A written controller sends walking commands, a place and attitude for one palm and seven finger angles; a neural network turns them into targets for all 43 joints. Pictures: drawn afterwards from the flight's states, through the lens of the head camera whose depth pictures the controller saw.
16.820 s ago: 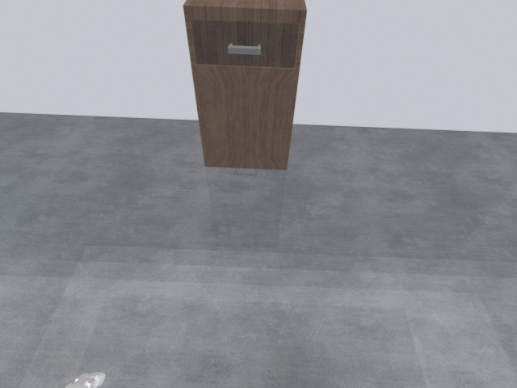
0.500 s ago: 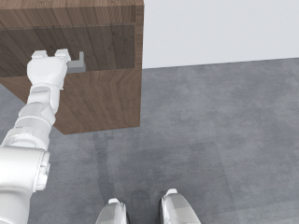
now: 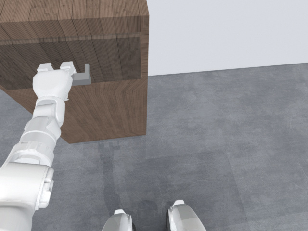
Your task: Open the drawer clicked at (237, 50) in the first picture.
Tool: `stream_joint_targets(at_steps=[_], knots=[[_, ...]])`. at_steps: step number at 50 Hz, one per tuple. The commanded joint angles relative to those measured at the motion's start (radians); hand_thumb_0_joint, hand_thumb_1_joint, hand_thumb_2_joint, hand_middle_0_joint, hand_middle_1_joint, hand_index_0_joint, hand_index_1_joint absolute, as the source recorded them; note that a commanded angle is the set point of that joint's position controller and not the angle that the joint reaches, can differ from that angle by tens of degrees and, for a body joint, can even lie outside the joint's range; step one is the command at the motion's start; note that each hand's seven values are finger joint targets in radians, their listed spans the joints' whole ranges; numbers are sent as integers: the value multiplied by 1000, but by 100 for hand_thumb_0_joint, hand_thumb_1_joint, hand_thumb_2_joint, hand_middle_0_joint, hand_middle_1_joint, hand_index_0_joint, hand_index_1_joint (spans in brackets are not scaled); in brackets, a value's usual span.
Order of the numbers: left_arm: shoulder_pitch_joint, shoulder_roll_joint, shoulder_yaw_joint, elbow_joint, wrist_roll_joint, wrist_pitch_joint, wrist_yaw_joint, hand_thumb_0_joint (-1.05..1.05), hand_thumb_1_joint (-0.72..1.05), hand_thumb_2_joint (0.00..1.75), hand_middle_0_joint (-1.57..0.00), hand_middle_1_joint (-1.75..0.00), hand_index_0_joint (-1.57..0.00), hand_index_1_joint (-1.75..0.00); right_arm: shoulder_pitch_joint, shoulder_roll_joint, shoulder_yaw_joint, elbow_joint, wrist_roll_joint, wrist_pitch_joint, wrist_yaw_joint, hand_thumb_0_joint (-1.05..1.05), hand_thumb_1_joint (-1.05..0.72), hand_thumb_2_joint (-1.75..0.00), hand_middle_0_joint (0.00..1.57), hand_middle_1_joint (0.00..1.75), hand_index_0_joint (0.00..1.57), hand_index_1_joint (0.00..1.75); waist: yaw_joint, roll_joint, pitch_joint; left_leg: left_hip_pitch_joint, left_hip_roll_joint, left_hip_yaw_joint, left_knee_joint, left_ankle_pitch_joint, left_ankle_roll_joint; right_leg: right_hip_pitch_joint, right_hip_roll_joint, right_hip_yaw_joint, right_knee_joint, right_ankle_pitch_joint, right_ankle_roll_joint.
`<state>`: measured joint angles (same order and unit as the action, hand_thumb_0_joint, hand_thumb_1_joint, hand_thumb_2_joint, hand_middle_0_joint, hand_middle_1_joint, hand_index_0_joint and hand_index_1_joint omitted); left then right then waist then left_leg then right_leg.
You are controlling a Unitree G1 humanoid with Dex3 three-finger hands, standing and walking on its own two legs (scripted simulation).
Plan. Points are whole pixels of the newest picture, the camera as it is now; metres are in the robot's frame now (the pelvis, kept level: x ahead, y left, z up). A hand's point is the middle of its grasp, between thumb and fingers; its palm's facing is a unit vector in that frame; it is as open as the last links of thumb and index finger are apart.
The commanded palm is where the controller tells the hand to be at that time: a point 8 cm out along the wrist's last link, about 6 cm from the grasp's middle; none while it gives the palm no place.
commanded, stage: pull the drawer open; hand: left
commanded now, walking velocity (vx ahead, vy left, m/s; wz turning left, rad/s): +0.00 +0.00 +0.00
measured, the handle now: (65, 74) +0.54 +0.22 +0.00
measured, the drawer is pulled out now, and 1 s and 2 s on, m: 0.01 0.14 0.25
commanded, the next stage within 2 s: none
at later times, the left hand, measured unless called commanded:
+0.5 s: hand (60, 120) +0.41 +0.22 -0.02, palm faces -0.03 -0.02 -1.00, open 5.9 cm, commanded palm +0.38 +0.21 +0.03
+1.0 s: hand (59, 137) +0.36 +0.22 -0.02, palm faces -0.03 -0.02 -1.00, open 5.9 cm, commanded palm +0.33 +0.21 +0.03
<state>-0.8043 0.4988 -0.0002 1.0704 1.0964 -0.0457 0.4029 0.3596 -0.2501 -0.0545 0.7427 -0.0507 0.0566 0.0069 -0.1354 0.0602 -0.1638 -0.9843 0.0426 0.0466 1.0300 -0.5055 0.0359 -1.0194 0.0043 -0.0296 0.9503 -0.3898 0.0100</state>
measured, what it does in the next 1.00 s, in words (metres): stands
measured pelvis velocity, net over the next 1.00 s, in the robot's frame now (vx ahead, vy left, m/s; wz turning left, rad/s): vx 0.00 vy -0.02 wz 0.02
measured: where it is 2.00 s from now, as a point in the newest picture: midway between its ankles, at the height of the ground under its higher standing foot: outside the picture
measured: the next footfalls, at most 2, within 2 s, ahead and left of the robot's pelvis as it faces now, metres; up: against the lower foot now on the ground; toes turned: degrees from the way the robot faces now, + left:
none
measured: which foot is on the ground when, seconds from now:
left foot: down 0.00-1.00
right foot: down 0.00-1.00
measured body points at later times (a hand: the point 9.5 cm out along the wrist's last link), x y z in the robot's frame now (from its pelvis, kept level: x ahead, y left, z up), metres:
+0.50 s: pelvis +0.01 -0.01 +0.01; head +0.11 -0.01 +0.45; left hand +0.40 +0.22 +0.04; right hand +0.10 -0.27 -0.12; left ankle -0.02 +0.09 -0.67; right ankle +0.02 -0.13 -0.67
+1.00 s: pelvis +0.00 -0.02 +0.02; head +0.08 -0.03 +0.46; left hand +0.36 +0.22 +0.04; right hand +0.09 -0.28 -0.12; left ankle -0.02 +0.09 -0.67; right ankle +0.02 -0.13 -0.67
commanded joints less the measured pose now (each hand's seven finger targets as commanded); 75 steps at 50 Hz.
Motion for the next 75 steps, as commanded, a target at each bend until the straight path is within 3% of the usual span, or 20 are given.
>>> stream_joint_targets(at_steps=[1, 2, 4, 7, 9, 12, 15, 19, 21, 27, 30, 32, 35, 46, 52, 54, 58, 59, 60, 75], knots=[[-182, 151, 40, -168, -7, -24, 30, 0, 90, 90, -40, -135, -40, -135, 147, -174, -59, -44, 7, -8, -11, 0, -90, -90, 20, 30, 20, 30, 26, 7, -460, 348, -26, -59, -112, 584, -5, 316, 47, -20, -77, 383, -37], [-182, 121, 19, -199, -7, -28, 36, 0, 90, 90, -40, -135, -40, -135, 138, -168, -60, -54, 5, -10, -11, 0, -90, -90, 20, 30, 20, 30, 27, 15, -463, 348, -28, -52, -117, 585, -2, 334, 46, -20, -82, 395, -37], [-149, 140, 46, -238, -7, -29, 46, 0, 90, 90, -40, -135, -40, -135, 131, -170, -65, -53, 6, -4, -7, 0, -90, -90, 20, 30, 20, 30, 45, 27, -484, 379, -27, -53, -122, 635, -7, 353, 44, -16, -80, 423, -40], [-79, 81, 16, -269, -1, -24, 66, 0, 90, 90, -40, -135, -40, -135, 112, -158, -70, -58, 7, -1, -6, 0, -90, -90, 20, 30, 20, 30, 47, 14, -452, 405, -22, -50, -132, 678, -7, 357, 43, -21, -94, 440, -38], [-63, 98, 39, -314, -2, -23, 76, 0, 90, 90, -40, -135, -40, -135, 100, -160, -73, -63, 9, 6, -4, 0, -90, -90, 20, 30, 20, 30, 58, 8, -465, 425, -22, -54, -136, 709, -10, 375, 42, -19, -94, 457, -41], [-21, 37, 0, -331, 8, -16, 96, 0, 90, 90, -40, -135, -40, -135, 73, -148, -73, -71, 10, 7, -5, 0, -90, -90, 20, 30, 20, 30, 56, 13, -420, 429, -23, -45, -149, 684, -9, 372, 41, -22, -109, 444, -41], [-15, 37, 1, -317, 17, -8, 111, 0, 90, 90, -40, -135, -40, -135, 52, -147, -71, -69, 11, 13, -8, 0, -90, -90, 20, 30, 20, 30, 55, -11, -385, 406, -30, -44, -158, 622, -9, 367, 41, -22, -111, 414, -43], [-50, 10, -19, -358, 29, -1, 133, 0, 90, 90, -40, -135, -40, -135, 28, -140, -74, -73, 11, 10, -8, 0, -90, -90, 20, 30, 20, 30, 53, 39, -393, 451, -30, -50, -161, 623, -17, 337, 40, -25, -111, 385, -50], [-28, -3, -24, -347, 29, 9, 141, 0, 90, 90, -40, -135, -40, -135, 21, -136, -72, -78, 12, 12, -7, 0, -90, -90, 20, 30, 20, 30, 56, 19, -398, 451, -34, -47, -162, 603, -15, 351, 40, -25, -116, 383, -49], [0, -1, -25, -352, 19, 16, 135, 0, 90, 90, -40, -135, -40, -135, -15, -130, -67, -93, 16, 5, -20, 0, -90, -90, 20, 30, 20, 30, 62, -42, -381, 399, -50, -32, -177, 490, -7, 407, 36, -13, -133, 375, -46], [39, 20, -12, -357, 25, 7, 130, 0, 90, 90, -40, -135, -40, -135, -34, -127, -60, -103, 18, 2, -27, 0, -90, -90, 20, 30, 20, 30, 82, -25, -374, 392, -55, -30, -190, 457, -7, 417, 34, -10, -132, 350, -51], [41, -12, -36, -357, 23, 0, 131, 0, 90, 90, -40, -135, -40, -135, -40, -123, -60, -104, 20, -4, -29, 0, -90, -90, 20, 30, 20, 30, 77, -28, -351, 380, -57, -27, -190, 429, -6, 402, 34, -10, -138, 332, -50], [61, -2, -24, -360, 27, -9, 134, 0, 90, 90, -40, -135, -40, -135, -47, -124, -60, -106, 20, -11, -31, 0, -90, -90, 20, 30, 20, 30, 81, -42, -337, 374, -56, -28, -195, 406, -6, 398, 32, -9, -140, 310, -51], [225, -14, -12, -464, 14, 0, 153, 0, 90, 90, -40, -135, -40, -135, -76, -120, -61, -124, 25, -25, -34, 0, -90, -90, 20, 30, 20, 30, 111, -39, -365, 391, -60, -17, -208, 417, -7, 455, 33, 1, -145, 339, -55], [285, -34, -26, -509, 7, 17, 156, 0, 90, 90, -40, -135, -40, -135, -103, -121, -57, -133, 28, -38, -39, 0, -90, -90, 20, 30, 20, 30, 108, -68, -302, 382, -59, -20, -228, 375, -8, 449, 32, -3, -162, 303, -52], [325, -11, -1, -534, 6, 24, 160, 0, 90, 90, -40, -135, -40, -135, -115, -126, -56, -140, 28, -38, -40, 0, -90, -90, 20, 30, 20, 30, 121, -58, -318, 395, -59, -21, -232, 397, -9, 465, 34, -3, -160, 313, -56], [391, -41, -20, -586, 6, 37, 164, 0, 90, 90, -40, -135, -40, -135, -128, -118, -54, -151, 28, -44, -39, 0, -90, -90, 20, 30, 20, 30, 123, -48, -306, 414, -61, -15, -232, 412, -11, 472, 33, -3, -165, 335, -54], [432, -13, 10, -600, 3, 43, 164, 0, 90, 90, -40, -135, -40, -135, -138, -121, -53, -156, 28, -42, -39, 0, -90, -90, 20, 30, 20, 30, 139, -42, -321, 418, -62, -16, -233, 433, -13, 489, 34, -1, -161, 345, -57], [432, -46, -24, -608, 9, 47, 165, 0, 90, 90, -40, -135, -40, -135, -143, -117, -51, -160, 28, -43, -39, 0, -90, -90, 20, 30, 20, 30, 125, -40, -302, 425, -59, -18, -232, 432, -13, 470, 32, -6, -162, 341, -55], [675, -101, -57, -822, 16, 90, 170, 0, 90, 90, -40, -135, -40, -135, -218, -105, -38, -215, 21, -50, -26, 0, -90, -90, 20, 30, 20, 30, 148, -29, -274, 484, -51, -30, -234, 490, -23, 462, 35, -19, -156, 335, -55]])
